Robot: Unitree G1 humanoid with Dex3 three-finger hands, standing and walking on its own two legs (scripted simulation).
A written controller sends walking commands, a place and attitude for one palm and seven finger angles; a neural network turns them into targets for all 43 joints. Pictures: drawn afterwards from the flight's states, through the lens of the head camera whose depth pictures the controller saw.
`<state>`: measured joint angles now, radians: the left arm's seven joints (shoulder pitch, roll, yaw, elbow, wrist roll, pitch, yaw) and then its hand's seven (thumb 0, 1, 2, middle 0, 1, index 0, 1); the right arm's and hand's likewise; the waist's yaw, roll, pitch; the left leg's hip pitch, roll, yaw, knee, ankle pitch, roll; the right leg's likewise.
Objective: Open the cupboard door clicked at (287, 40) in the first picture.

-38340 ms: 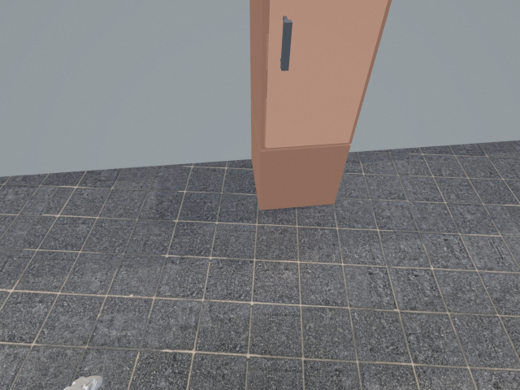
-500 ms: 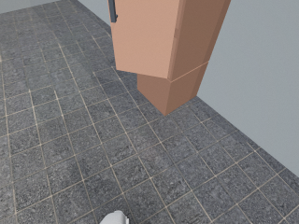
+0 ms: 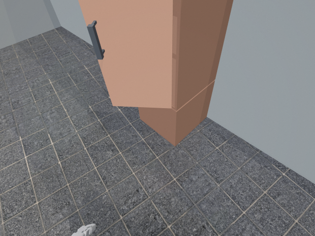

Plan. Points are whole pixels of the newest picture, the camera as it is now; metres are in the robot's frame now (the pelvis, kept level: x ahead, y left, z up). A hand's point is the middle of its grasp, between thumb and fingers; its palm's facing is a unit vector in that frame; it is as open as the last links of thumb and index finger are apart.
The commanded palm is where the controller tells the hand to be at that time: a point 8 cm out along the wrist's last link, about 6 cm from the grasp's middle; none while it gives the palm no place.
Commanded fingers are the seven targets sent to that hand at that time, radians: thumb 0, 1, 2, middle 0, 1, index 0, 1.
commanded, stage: take the last steps up to it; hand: left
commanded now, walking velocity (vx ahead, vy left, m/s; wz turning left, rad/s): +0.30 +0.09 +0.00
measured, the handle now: (97, 40) +0.82 +0.28 +0.09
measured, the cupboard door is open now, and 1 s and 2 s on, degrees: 39 39 39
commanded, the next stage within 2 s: come to a stop and stand still in 0.34 s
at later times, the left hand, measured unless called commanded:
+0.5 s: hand (80, 232) +0.17 +0.25 -0.18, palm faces +0.07 -0.98 -0.17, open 7.4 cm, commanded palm none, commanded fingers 0.00 0.90 0.90 -0.20 -0.30 -0.20 -0.30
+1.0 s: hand (90, 181) +0.32 +0.26 -0.17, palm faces +0.02 -0.98 -0.21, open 7.4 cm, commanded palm none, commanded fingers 0.00 0.90 0.90 -0.20 -0.30 -0.20 -0.30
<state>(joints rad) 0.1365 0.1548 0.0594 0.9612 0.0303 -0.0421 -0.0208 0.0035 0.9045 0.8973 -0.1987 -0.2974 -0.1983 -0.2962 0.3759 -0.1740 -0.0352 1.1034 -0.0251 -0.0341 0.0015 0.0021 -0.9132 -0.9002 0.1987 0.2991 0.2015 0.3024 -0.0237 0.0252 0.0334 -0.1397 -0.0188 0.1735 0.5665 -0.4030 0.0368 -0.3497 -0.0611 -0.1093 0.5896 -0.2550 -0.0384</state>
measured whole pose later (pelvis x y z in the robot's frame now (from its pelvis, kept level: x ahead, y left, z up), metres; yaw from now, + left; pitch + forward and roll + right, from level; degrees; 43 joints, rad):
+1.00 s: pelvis +0.24 +0.08 +0.01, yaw -1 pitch +1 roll +1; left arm 0.14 0.19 0.05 1.00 0.01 0.02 0.03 0.00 0.90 0.90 -0.20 -0.30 -0.20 -0.30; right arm 0.16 -0.18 -0.05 1.03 0.00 0.04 -0.02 0.00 -0.91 -0.90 0.20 0.30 0.20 0.30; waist -0.01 -0.03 0.08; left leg -0.25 0.00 0.05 0.57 -0.32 -0.04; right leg -0.28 -0.04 -0.07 0.53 -0.26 -0.01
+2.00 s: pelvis +0.22 +0.04 +0.01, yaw -2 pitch +0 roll +1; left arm 0.28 0.17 -0.01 1.10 0.01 -0.02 0.02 0.00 0.90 0.90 -0.20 -0.30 -0.20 -0.30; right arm 0.30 -0.16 0.01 1.13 -0.01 -0.01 -0.02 0.00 -0.91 -0.90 0.20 0.30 0.20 0.30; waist -0.01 0.00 0.03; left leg -0.21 0.06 0.05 0.47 -0.26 -0.04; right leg -0.17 0.02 -0.01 0.50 -0.33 -0.04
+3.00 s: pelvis +0.17 +0.05 -0.07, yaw +2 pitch +10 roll -1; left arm 0.37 0.23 0.19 0.10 -0.29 -0.43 -0.36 0.01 0.51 0.73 -0.23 -0.55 -0.23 -0.55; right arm 0.17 -0.27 -0.04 0.50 0.03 -0.25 -0.07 0.01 -0.90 -0.90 0.20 0.30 0.20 0.30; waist 0.04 0.00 -0.11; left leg -0.81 0.05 -0.03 1.09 -0.45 -0.02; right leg -0.71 -0.01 -0.09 1.08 -0.53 -0.03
